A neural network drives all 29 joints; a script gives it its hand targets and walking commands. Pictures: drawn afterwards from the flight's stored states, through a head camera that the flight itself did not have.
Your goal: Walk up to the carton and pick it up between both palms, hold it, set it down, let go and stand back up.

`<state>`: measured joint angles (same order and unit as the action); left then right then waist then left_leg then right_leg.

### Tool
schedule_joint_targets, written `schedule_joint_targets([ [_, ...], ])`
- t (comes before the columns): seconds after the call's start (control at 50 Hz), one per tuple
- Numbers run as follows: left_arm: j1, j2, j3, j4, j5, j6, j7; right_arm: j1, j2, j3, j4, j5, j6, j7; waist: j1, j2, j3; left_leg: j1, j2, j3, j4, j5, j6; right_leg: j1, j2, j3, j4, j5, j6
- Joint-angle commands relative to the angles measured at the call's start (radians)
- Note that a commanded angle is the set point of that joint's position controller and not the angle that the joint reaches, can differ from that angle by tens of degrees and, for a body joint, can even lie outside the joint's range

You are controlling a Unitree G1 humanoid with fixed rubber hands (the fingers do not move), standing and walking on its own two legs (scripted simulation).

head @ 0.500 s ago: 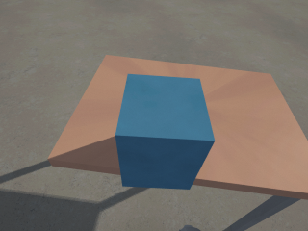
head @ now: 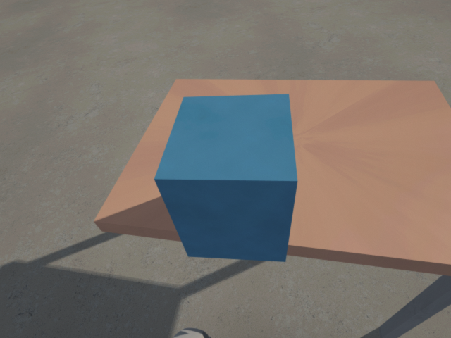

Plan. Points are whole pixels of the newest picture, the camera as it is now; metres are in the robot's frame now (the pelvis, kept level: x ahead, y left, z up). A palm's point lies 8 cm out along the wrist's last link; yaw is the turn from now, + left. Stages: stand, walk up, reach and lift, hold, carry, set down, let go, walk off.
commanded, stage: walk up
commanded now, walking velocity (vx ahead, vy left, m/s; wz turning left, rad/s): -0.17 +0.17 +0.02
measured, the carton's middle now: (235, 180) +0.41 +0.02 +0.06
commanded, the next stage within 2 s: none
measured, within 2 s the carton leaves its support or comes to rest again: neither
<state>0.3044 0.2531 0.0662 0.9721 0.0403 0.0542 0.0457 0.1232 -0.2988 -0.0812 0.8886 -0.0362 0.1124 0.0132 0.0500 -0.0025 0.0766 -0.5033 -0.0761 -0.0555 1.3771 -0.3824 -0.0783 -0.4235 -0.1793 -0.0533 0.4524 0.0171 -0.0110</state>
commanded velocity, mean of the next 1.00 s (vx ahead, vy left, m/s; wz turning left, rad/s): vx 0.12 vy -0.04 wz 0.02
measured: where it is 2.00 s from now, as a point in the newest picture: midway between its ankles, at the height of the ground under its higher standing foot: outside the picture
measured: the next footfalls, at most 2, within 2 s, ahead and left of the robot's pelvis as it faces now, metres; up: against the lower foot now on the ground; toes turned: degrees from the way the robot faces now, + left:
left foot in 0.18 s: -0.08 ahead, +0.16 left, +0.00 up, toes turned +6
right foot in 0.72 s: -0.17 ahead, +0.08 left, +0.00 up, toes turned -17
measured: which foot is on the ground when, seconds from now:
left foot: up 0.00-0.16, down 0.18-0.68, up 0.70-0.96, down 0.98-1.00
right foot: down 0.00-0.18, up 0.20-0.70, down 0.72-1.00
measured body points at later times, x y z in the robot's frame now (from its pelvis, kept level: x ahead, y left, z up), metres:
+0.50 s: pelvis -0.14 +0.13 +0.03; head -0.13 +0.18 +0.48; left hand -0.16 +0.38 -0.15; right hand -0.16 -0.13 -0.09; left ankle -0.12 +0.16 -0.73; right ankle -0.26 -0.01 -0.60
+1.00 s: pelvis -0.19 +0.20 -0.02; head -0.19 +0.25 +0.43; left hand -0.09 +0.45 -0.17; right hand -0.18 -0.08 -0.14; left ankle -0.31 +0.32 -0.74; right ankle -0.20 +0.09 -0.73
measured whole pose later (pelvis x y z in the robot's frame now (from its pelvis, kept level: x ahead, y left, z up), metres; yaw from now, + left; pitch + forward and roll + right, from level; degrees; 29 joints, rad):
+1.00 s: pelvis -0.19 +0.20 -0.02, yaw +2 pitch +2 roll -1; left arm 0.17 0.25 0.05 0.93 0.04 -0.03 0.03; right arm 0.31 -0.23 -0.06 1.06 -0.03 0.03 -0.03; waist 0.00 -0.08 -0.05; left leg -0.11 0.10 0.10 0.57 -0.50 -0.05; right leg -0.31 -0.13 -0.31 0.70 -0.40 -0.03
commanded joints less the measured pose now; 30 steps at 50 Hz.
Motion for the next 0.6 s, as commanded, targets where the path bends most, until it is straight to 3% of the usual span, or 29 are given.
schedule_joint_targets([
  [0.0,-0.119,0.208,0.049,-0.100,0.017,0.003,0.010,0.211,-0.055,0.002,-0.011,0.012,0.008,0.016,-0.071,-0.341,-0.113,0.178,0.039,0.136,-0.330,-0.110,0.004,0.033,-0.121,0.156,-0.335,-0.475,-0.018],
  [0.04,-0.130,0.229,0.062,-0.103,0.021,0.012,0.013,0.290,-0.071,-0.001,0.004,0.022,0.011,0.016,-0.076,-0.378,-0.133,0.290,0.072,0.159,-0.529,-0.185,0.034,0.033,-0.148,0.177,-0.387,-0.475,-0.011],
  [0.06,-0.129,0.241,0.068,-0.104,0.021,0.014,0.015,0.338,-0.072,-0.001,0.018,0.027,0.010,0.013,-0.079,-0.375,-0.139,0.350,0.086,0.157,-0.638,-0.215,0.055,0.029,-0.161,0.189,-0.402,-0.458,-0.002],
  [0.08,-0.120,0.240,0.071,-0.098,0.018,0.013,0.015,0.394,-0.065,-0.002,0.037,0.032,0.008,0.006,-0.085,-0.332,-0.139,0.416,0.097,0.139,-0.769,-0.212,0.082,0.025,-0.154,0.183,-0.372,-0.447,0.014],
  [0.1,-0.113,0.218,0.068,-0.093,0.011,0.011,0.016,0.443,-0.047,-0.002,0.066,0.034,0.003,0.001,-0.101,-0.200,-0.112,0.466,0.113,0.090,-0.930,-0.148,0.115,-0.030,-0.118,0.156,-0.245,-0.473,0.032],
  [0.12,-0.091,0.156,0.052,-0.091,0.001,0.011,0.014,0.429,-0.036,0.005,0.077,0.029,0.000,-0.001,-0.100,0.044,-0.042,0.388,0.129,0.003,-1.043,-0.122,0.144,-0.111,-0.018,0.107,-0.006,-0.575,0.037],
  [0.14,-0.043,0.060,0.024,-0.099,-0.012,0.022,0.010,0.348,-0.064,0.009,0.049,0.013,0.001,0.001,-0.081,0.446,0.044,0.221,0.293,-0.233,-1.185,-0.374,0.183,-0.284,0.151,-0.016,0.370,-0.746,0.029],
  [0.16,-0.109,0.042,0.019,-0.130,-0.013,0.048,0.023,0.242,-0.069,0.027,-0.002,0.011,0.000,-0.002,-0.062,0.504,0.144,-0.065,0.360,-0.259,-1.233,-0.492,0.188,-0.329,0.241,0.043,0.619,-0.719,0.012],
  [0.18,-0.210,0.060,0.023,-0.170,-0.012,0.076,0.037,0.182,-0.147,0.030,-0.034,0.008,-0.007,-0.003,-0.088,0.600,0.217,-0.318,0.424,-0.371,-1.401,-0.679,0.225,-0.318,0.294,0.123,0.759,-0.671,-0.005],
  [0.2,-0.312,0.087,0.026,-0.212,-0.016,0.079,0.029,0.126,-0.115,0.052,-0.044,0.018,-0.017,-0.001,-0.096,0.507,0.285,-0.480,0.391,-0.371,-1.446,-0.706,0.197,-0.237,0.264,0.204,0.811,-0.604,-0.018],
  [0.22,-0.308,0.115,0.034,-0.211,-0.034,0.071,0.008,0.072,-0.086,0.072,-0.057,0.017,-0.026,-0.005,-0.055,0.338,0.288,-0.481,0.329,-0.257,-1.426,-0.501,0.152,-0.162,0.290,0.222,0.908,-0.520,-0.026],
  [0.24,-0.188,0.119,0.045,-0.149,-0.038,0.056,-0.013,-0.021,-0.099,0.052,-0.069,0.006,-0.030,-0.021,0.027,0.171,0.215,-0.339,0.270,-0.109,-1.342,-0.229,0.107,-0.145,0.320,0.195,1.011,-0.447,-0.028],
  [0.26,-0.017,0.119,0.044,-0.072,-0.043,0.042,-0.027,-0.082,-0.148,0.032,-0.082,0.000,-0.045,-0.041,0.104,0.079,0.107,-0.061,0.257,-0.048,-1.256,-0.052,0.051,-0.242,0.350,0.162,1.038,-0.375,-0.020],
  [0.28,0.103,0.101,0.039,0.007,-0.041,0.038,-0.031,-0.043,-0.175,0.023,-0.083,0.003,-0.073,-0.047,0.097,-0.050,-0.011,0.172,0.293,-0.072,-1.206,0.034,-0.003,-0.300,0.359,0.149,0.995,-0.297,-0.009],
  [0.3,0.147,0.085,0.035,0.046,-0.037,0.040,-0.031,0.060,-0.196,0.017,-0.057,0.012,-0.101,-0.042,0.061,-0.090,-0.111,0.295,0.329,-0.122,-1.207,0.023,-0.047,-0.283,0.334,0.140,0.974,-0.237,0.004],
  [0.32,0.141,0.055,0.025,0.052,-0.031,0.036,-0.035,0.181,-0.151,0.038,-0.001,0.028,-0.117,-0.030,0.032,-0.057,-0.167,0.348,0.318,-0.141,-1.221,0.001,-0.075,-0.216,0.286,0.137,0.914,-0.211,0.019],
  [0.34,0.114,0.030,0.013,0.044,-0.027,0.029,-0.040,0.264,-0.081,0.061,0.049,0.044,-0.123,-0.024,0.015,0.025,-0.195,0.381,0.279,-0.123,-1.245,-0.018,-0.093,-0.158,0.269,0.114,0.838,-0.221,0.031],
  [0.38,0.089,0.050,0.018,0.030,-0.023,0.019,-0.046,0.303,-0.058,0.058,0.073,0.041,-0.135,-0.037,-0.007,0.174,-0.220,0.569,0.283,-0.111,-1.264,-0.020,-0.105,-0.208,0.274,0.041,0.776,-0.240,0.065],
  [0.4,0.081,0.063,0.020,0.039,-0.023,0.015,-0.045,0.316,-0.043,0.059,0.080,0.038,-0.141,-0.047,-0.019,0.211,-0.204,0.645,0.288,-0.102,-1.266,0.012,-0.104,-0.226,0.267,0.032,0.715,-0.239,0.068],
  [0.46,0.010,0.086,0.028,0.050,-0.011,0.005,-0.045,0.440,0.001,0.065,0.124,0.035,-0.142,-0.063,-0.095,0.243,-0.095,0.711,0.288,-0.113,-1.307,0.076,-0.146,-0.173,0.243,-0.011,0.474,-0.311,0.068],
  [0.48,0.025,0.091,0.031,0.064,-0.010,0.003,-0.045,0.456,0.005,0.065,0.136,0.034,-0.140,-0.067,-0.099,0.254,-0.060,0.705,0.288,-0.117,-1.318,0.093,-0.159,-0.141,0.242,-0.026,0.415,-0.338,0.066],
  [0.52,0.153,0.094,0.029,0.121,-0.016,0.002,-0.042,0.402,-0.023,0.058,0.127,0.039,-0.133,-0.076,-0.052,0.261,-0.019,0.648,0.282,-0.080,-1.368,0.134,-0.208,-0.027,0.255,-0.089,0.304,-0.419,0.059],
  [0.56,0.319,0.082,0.022,0.171,-0.015,0.001,-0.035,0.304,-0.061,0.043,0.105,0.043,-0.120,-0.078,0.019,0.262,0.024,0.531,0.261,-0.024,-1.411,0.184,-0.259,0.127,0.271,-0.170,0.186,-0.509,0.043],
  [0.58,0.416,0.085,0.022,0.190,-0.012,-0.001,-0.029,0.236,-0.078,0.032,0.089,0.046,-0.108,-0.077,0.065,0.258,0.054,0.425,0.228,0.025,-1.417,0.232,-0.302,0.249,0.281,-0.224,0.089,-0.563,0.024],
])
